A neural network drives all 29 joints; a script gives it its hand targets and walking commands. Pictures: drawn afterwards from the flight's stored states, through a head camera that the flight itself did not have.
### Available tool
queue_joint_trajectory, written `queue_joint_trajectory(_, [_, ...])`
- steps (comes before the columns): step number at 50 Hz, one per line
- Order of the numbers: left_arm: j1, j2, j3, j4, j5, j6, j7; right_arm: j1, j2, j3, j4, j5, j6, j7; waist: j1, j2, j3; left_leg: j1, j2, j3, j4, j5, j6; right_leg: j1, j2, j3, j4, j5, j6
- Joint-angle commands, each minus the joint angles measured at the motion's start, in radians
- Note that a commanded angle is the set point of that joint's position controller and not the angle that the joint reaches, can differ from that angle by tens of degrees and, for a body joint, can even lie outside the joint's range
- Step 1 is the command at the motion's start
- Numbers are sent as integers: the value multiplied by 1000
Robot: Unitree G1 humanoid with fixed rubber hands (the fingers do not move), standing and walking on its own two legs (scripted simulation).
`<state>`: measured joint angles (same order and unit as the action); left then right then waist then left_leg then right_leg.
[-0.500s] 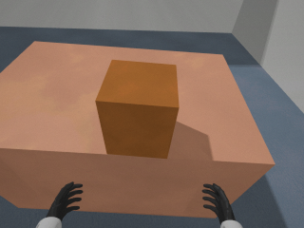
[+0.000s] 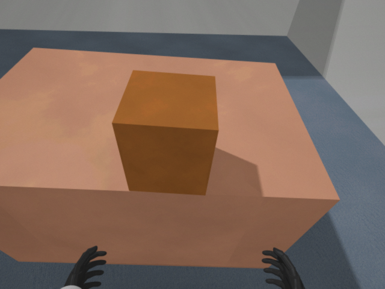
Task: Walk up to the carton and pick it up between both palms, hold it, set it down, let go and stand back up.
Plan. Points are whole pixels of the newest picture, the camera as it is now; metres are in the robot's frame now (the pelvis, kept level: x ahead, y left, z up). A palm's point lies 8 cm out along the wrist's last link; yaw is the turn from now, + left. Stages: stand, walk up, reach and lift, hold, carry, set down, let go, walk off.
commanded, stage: let go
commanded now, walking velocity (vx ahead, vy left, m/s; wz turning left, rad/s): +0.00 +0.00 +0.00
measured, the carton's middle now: (170, 135) +0.48 +0.06 +0.03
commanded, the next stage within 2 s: stand in 0.42 s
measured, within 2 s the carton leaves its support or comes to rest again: neither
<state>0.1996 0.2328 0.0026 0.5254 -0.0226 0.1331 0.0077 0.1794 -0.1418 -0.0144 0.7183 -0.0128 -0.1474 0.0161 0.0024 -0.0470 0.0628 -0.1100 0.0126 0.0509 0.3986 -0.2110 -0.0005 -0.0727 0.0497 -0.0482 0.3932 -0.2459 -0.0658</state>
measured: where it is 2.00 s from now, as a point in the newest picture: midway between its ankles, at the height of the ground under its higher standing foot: outside the picture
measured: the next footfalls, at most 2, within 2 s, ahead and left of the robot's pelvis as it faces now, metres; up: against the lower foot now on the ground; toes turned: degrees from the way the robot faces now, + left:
none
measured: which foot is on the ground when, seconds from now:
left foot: down 0.00-1.00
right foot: down 0.00-1.00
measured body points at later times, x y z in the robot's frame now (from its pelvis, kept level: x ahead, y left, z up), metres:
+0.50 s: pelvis +0.00 +0.01 +0.00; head +0.00 +0.02 +0.45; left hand +0.17 +0.23 -0.10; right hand +0.15 -0.23 -0.09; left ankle +0.01 +0.12 -0.74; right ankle -0.01 -0.07 -0.74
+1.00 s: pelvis -0.01 +0.03 -0.01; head -0.02 +0.02 +0.44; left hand +0.11 +0.24 -0.13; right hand +0.00 -0.23 -0.16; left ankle +0.01 +0.12 -0.74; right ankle -0.01 -0.07 -0.74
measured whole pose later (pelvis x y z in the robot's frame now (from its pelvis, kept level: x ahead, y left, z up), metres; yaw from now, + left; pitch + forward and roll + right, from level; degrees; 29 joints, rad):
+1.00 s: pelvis -0.01 +0.03 -0.01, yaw -9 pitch +1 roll +1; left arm 0.38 0.16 0.03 0.69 0.04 -0.01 0.02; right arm 0.31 -0.21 -0.07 0.90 -0.03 0.04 -0.01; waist -0.02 0.01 -0.05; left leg -0.27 0.04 0.20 0.58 -0.31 0.04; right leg -0.31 0.07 0.09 0.61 -0.31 -0.03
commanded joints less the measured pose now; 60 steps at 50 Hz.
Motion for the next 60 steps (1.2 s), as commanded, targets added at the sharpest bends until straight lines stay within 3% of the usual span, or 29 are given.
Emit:
queue_joint_trajectory(1, [-96,115,38,-137,1,-31,13,-78,-135,-45,-122,-4,-40,8,-6,39,-92,79,3,2,-36,158,0,-121,-81,60,-99,194,64])
queue_joint_trajectory(22, [-89,83,13,-149,14,-37,39,-57,-174,-63,-115,2,-49,37,5,41,-101,67,10,2,-26,141,-2,-142,-80,75,-84,181,54])
queue_joint_trajectory(23, [65,113,61,-57,90,-105,7,-6,-214,-91,-45,-24,63,8,26,263,-105,72,122,-45,25,247,6,-245,-113,141,16,260,51])
queue_joint_trajectory(24, [88,122,64,-39,79,-132,-10,39,-224,-91,-51,-27,116,-2,5,267,-159,43,154,-67,39,243,43,-203,-103,121,69,201,48])
queue_joint_trajectory(25, [64,107,62,-41,73,-152,-18,48,-215,-91,-54,-26,140,-7,-2,203,-174,11,155,-70,55,255,57,-187,-95,115,93,216,45])
queue_joint_trajectory(26, [62,87,60,-41,72,-164,-19,46,-222,-96,-50,-25,157,-9,-1,176,-194,-1,160,-53,68,193,68,-198,-93,116,107,224,40])
queue_joint_trajectory(29, [68,85,59,-23,72,-174,-20,32,-205,-91,-37,-23,172,-4,-14,-25,-141,-69,99,-17,122,-46,37,-262,-111,184,82,316,1])
queue_joint_trajectory(31, [89,98,64,-16,69,-177,-11,29,-203,-95,-29,-33,176,-4,-14,-80,-100,-91,72,-2,169,-100,20,-328,-152,264,45,329,-30])
queue_joint_trajectory(33, [96,95,64,-8,65,-179,-3,38,-195,-91,-14,-30,174,-1,-20,-75,-72,-92,69,-7,162,-97,12,-363,-161,299,17,299,-42])
queue_joint_trajectory(35, [111,95,67,3,62,-180,1,50,-194,-89,0,-30,167,-1,-21,-45,-101,-61,93,-27,137,-61,27,-362,-138,273,45,305,-27])
queue_joint_trajectory(39, [159,63,62,27,59,-179,2,60,-210,-85,38,-22,160,-13,-6,99,-124,-75,156,-65,38,-6,68,-317,-72,194,129,213,6])
queue_joint_trajectory(41, [184,58,63,43,61,-177,5,69,-203,-86,56,-21,165,-20,0,82,-110,-80,154,-55,41,-12,74,-315,-71,201,123,183,9])
queue_joint_trajectory(43, [194,76,66,51,63,-177,9,82,-205,-88,66,-22,169,-24,-6,15,-81,-87,130,-25,52,-94,60,-346,-88,237,88,185,2])
queue_joint_trajectory(45, [193,76,66,60,64,-175,14,110,-198,-86,84,-23,171,-24,-18,11,-53,-98,114,-16,46,-129,55,-368,-104,276,65,153,-9])
queue_joint_trajectory(48, [186,46,64,63,61,-174,15,120,-202,-83,106,-19,168,-28,-14,57,-40,-98,159,-60,-13,-132,71,-386,-64,235,96,99,4])
queue_joint_trajectory(50, [210,38,63,87,61,-172,17,123,-199,-85,120,-21,167,-31,-6,64,-59,-107,162,-50,-30,-154,79,-345,-54,223,104,90,12])
queue_joint_trajectory(54, [200,49,65,108,62,-177,21,138,-187,-83,143,-17,169,-34,-21,-6,-39,-90,118,0,25,-121,58,-372,-94,293,45,117,-5])
queue_joint_trajectory(56, [193,49,65,115,61,-175,22,137,-200,-85,150,-17,168,-32,-20,-7,-41,-56,116,0,26,-115,55,-402,-88,297,35,87,-3])
queue_joint_trajectory(60, [199,28,60,140,60,-172,25,140,-193,-82,168,-18,162,-36,-16,37,-42,-62,164,-37,-42,-128,77,-381,-51,241,92,93,14])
